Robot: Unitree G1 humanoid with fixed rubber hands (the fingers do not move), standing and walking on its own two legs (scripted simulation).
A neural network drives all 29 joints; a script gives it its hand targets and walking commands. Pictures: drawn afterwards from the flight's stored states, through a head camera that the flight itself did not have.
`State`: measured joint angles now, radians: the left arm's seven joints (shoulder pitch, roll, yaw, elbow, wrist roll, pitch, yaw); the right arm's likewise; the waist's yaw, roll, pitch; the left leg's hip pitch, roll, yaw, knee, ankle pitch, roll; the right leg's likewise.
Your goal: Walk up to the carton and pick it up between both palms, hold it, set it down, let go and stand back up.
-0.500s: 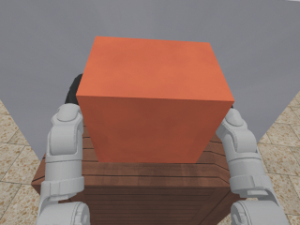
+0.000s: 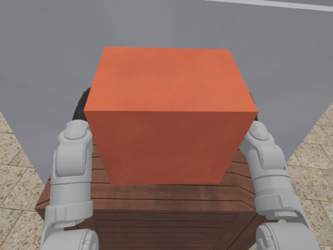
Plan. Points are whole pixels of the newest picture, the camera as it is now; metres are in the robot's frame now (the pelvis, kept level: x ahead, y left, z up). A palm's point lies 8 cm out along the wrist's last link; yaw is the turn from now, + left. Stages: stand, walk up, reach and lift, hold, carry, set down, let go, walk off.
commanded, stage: hold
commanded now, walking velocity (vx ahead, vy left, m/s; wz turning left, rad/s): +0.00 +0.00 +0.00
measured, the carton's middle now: (166, 121) +0.37 +0.02 +0.16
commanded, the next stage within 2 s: set down in 1.84 s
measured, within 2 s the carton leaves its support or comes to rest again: neither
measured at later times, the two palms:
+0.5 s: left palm (89, 118) +0.35 +0.20 +0.17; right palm (245, 121) +0.37 -0.17 +0.17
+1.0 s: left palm (81, 118) +0.33 +0.21 +0.19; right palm (246, 121) +0.35 -0.16 +0.19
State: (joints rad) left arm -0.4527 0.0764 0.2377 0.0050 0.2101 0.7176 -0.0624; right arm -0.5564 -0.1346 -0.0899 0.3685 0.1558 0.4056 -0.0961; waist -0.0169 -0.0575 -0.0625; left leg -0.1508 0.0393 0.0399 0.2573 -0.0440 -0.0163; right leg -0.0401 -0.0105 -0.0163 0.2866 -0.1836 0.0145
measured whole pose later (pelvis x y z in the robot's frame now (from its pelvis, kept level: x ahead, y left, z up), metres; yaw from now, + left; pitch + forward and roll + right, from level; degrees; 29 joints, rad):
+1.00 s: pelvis -0.01 +0.00 +0.00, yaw +0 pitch -4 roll +0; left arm -0.48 0.07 0.25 -0.01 0.21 0.73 -0.07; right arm -0.56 -0.13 -0.09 0.36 0.16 0.38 -0.10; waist -0.02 -0.06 -0.05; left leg -0.15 0.04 0.04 0.26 -0.04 -0.02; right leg -0.04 -0.01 -0.02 0.29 -0.18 0.01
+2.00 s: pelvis +0.00 +0.00 +0.00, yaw +0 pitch -4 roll +0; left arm -0.52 0.07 0.29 0.06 0.21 0.68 -0.10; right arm -0.56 -0.13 -0.08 0.38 0.15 0.35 -0.11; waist -0.02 -0.06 -0.05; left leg -0.15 0.04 0.04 0.26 -0.04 -0.01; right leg -0.04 -0.01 -0.02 0.29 -0.18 0.02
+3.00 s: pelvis +0.03 -0.01 +0.00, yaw +1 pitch -1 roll +0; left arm -0.40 0.04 0.29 0.22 0.20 0.33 -0.07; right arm -0.51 -0.11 -0.09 0.52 0.10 -0.01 -0.08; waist -0.02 -0.07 0.02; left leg -0.16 0.04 0.03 0.25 -0.07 -0.04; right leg -0.05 -0.01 -0.04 0.29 -0.22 0.00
